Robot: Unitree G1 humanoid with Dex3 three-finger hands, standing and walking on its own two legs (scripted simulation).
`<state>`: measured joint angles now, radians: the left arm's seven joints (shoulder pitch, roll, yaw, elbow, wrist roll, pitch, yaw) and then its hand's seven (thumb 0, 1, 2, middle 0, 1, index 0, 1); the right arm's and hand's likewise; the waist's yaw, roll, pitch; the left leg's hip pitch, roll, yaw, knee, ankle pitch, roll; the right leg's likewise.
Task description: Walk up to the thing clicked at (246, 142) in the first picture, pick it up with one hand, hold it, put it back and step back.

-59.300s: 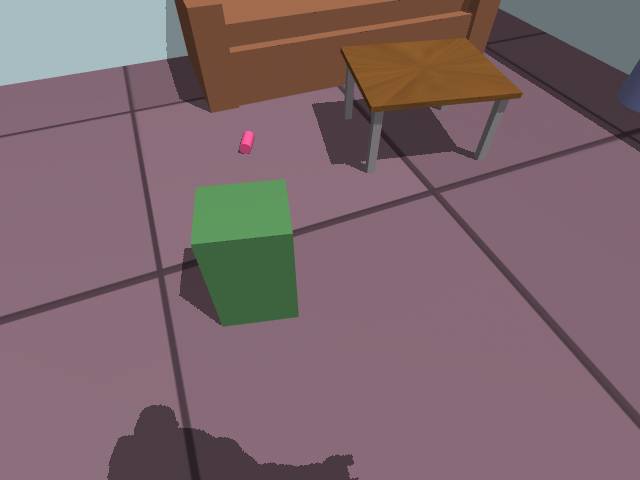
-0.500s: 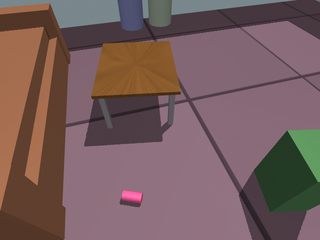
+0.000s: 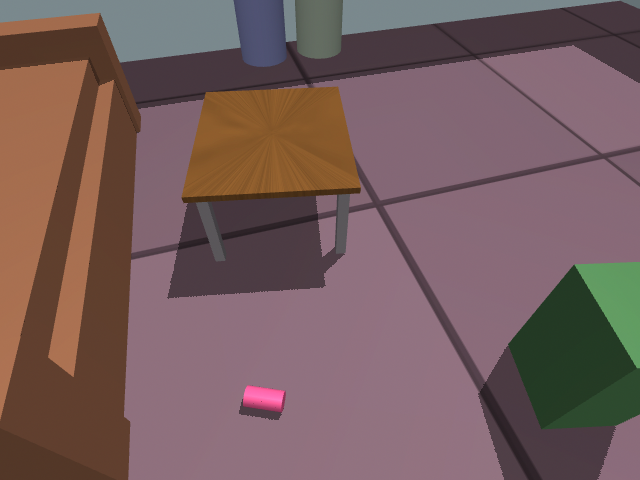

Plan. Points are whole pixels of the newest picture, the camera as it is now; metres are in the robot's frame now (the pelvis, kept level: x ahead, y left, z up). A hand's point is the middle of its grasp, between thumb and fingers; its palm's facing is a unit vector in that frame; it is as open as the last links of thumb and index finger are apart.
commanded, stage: stand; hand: left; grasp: from above
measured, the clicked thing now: (264, 398) +0.46 +0.20 -0.75
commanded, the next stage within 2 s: rise first in 0.22 s
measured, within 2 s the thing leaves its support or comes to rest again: neither
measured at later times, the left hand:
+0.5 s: hand out of the picture +0.13 +0.25 -0.16, palm faces +0.01 -0.95 -0.32, open 8.2 cm
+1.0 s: hand out of the picture +0.13 +0.26 -0.23, palm faces -0.17 -0.88 -0.45, open 13.8 cm
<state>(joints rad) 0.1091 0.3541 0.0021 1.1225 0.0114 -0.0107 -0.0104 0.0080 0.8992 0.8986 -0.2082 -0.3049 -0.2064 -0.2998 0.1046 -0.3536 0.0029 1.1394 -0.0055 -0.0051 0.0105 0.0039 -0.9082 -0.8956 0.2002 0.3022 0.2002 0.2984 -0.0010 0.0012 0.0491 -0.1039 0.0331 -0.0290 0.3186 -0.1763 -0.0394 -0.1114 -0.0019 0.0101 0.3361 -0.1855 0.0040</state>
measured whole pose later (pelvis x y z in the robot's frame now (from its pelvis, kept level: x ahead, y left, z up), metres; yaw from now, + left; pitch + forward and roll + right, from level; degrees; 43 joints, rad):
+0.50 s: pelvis -0.01 +0.00 -0.01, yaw +1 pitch +3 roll +0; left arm -0.02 0.33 0.10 1.07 0.05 -0.03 -0.02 0.01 0.67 0.91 -0.19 -0.53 -0.19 -0.53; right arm 0.18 -0.29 -0.01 0.89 0.04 -0.05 -0.03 0.01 -0.90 -0.90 0.20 0.30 0.20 0.30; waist -0.02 -0.01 0.04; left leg -0.32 0.03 -0.04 0.51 -0.24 -0.04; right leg -0.32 0.00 0.00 0.51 -0.25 0.00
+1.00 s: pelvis -0.01 +0.03 -0.08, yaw -1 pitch +15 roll -2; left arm 0.21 0.28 0.11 0.55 0.28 0.15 0.03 0.00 -0.48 0.95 -0.14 -0.99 -0.14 -0.99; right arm 0.20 -0.24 -0.04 0.60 0.01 -0.11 -0.01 0.01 -0.91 -0.90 0.20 0.30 0.20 0.30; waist -0.02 -0.01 -0.10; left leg -0.83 0.02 -0.03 1.08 -0.51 -0.01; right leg -0.82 0.00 0.02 1.04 -0.49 0.04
